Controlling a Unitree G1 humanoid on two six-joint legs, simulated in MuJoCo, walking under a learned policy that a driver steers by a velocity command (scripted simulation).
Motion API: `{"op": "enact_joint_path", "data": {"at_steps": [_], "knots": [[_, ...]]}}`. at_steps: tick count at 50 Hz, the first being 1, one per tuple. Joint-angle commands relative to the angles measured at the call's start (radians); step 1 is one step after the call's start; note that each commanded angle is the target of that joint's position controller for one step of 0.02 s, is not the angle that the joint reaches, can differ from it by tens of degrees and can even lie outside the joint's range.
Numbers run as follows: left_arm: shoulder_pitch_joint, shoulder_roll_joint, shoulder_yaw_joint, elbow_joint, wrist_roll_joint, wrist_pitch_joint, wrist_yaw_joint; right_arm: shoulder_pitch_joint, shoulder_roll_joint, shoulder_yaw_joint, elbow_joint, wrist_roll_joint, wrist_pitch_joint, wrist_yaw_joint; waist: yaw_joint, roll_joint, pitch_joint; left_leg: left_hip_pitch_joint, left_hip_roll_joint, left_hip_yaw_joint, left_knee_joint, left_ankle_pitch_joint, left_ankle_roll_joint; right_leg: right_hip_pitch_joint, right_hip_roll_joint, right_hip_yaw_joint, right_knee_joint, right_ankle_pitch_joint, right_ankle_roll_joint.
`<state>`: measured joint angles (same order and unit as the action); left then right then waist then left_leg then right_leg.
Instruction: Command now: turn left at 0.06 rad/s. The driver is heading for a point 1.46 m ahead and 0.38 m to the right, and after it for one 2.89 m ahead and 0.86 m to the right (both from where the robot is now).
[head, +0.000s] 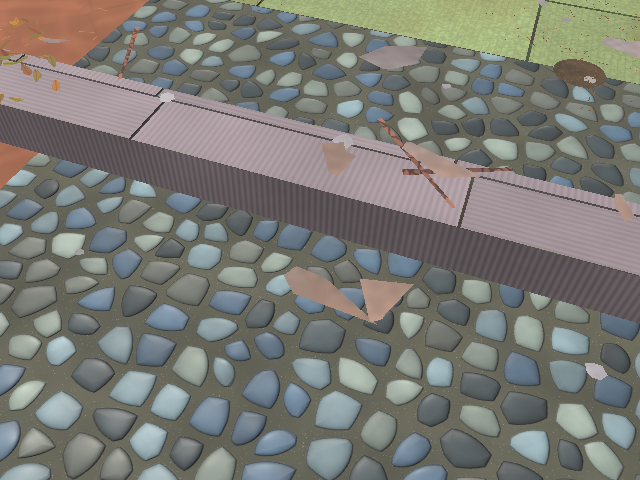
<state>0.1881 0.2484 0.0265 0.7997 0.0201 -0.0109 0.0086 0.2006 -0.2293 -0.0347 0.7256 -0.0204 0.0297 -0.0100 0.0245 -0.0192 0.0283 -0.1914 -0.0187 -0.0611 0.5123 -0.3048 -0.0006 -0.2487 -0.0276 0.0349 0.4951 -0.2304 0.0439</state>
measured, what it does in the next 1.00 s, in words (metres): stands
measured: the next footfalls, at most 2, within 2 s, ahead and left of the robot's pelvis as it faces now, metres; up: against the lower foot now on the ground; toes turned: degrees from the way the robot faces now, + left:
left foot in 1.74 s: +0.44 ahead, +0.10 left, +0.00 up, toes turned +1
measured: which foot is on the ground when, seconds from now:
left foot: down 0.00-1.00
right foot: down 0.00-1.00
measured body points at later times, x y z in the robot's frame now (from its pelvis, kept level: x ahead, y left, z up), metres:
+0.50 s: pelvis +0.01 +0.01 +0.00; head +0.01 +0.01 +0.45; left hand +0.07 +0.28 -0.14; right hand +0.09 -0.24 -0.13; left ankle -0.02 +0.12 -0.74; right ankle +0.02 -0.15 -0.74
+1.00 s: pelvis +0.01 +0.00 +0.00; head +0.02 +0.01 +0.45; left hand +0.03 +0.26 -0.15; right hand +0.03 -0.24 -0.15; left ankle -0.02 +0.12 -0.74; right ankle +0.02 -0.15 -0.74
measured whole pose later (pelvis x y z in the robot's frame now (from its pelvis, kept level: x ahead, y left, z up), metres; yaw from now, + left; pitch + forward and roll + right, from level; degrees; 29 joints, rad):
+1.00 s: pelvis +0.01 +0.00 +0.00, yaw -1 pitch -2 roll +0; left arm 0.22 0.21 0.03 1.10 0.00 0.01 0.05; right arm 0.27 -0.21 -0.01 1.04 0.00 0.00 -0.03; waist 0.01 0.00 0.04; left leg -0.15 -0.02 -0.05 0.48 -0.30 0.01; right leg -0.22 -0.04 0.05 0.48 -0.23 0.05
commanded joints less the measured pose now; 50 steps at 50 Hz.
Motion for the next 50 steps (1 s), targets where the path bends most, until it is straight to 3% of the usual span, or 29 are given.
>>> {"op": "enact_joint_path", "data": {"at_steps": [1,11,27,50], "knots": [[-0.022,0.111,0.031,-0.042,-0.004,-0.010,0.010,-0.012,-0.119,-0.026,-0.045,0.002,-0.028,-0.006,-0.005,0.100,-0.014,-0.068,0.086,-0.093,-0.132,0.109,0.040,0.050,-0.016,0.011,-0.039,0.094,-0.005],[0.004,0.113,0.038,0.058,-0.011,-0.003,0.025,0.010,-0.105,-0.021,0.019,0.008,-0.039,-0.009,-0.008,0.037,-0.016,-0.048,0.065,-0.074,-0.126,0.157,0.041,0.079,-0.021,0.013,-0.050,0.135,0.009],[0.026,0.106,0.038,0.194,-0.018,0.010,0.042,0.053,-0.099,-0.014,0.168,0.016,-0.041,-0.017,-0.010,0.028,-0.003,-0.029,0.035,-0.029,-0.128,0.203,0.028,0.091,-0.014,0.002,-0.063,0.154,-0.001],[0.072,0.065,0.020,0.288,-0.021,0.017,0.046,0.117,-0.076,0.007,0.300,0.020,-0.040,-0.025,-0.016,0.020,0.025,-0.044,0.021,0.000,-0.138,0.154,0.018,0.073,0.002,-0.009,-0.072,0.126,-0.012]]}}
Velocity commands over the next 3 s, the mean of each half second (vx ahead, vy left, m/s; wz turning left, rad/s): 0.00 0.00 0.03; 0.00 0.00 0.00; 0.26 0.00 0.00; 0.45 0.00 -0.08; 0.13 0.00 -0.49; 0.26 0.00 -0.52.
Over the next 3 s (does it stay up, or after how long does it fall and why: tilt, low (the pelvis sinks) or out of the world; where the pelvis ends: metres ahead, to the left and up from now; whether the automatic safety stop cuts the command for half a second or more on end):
stays up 0.64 -0.02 0.01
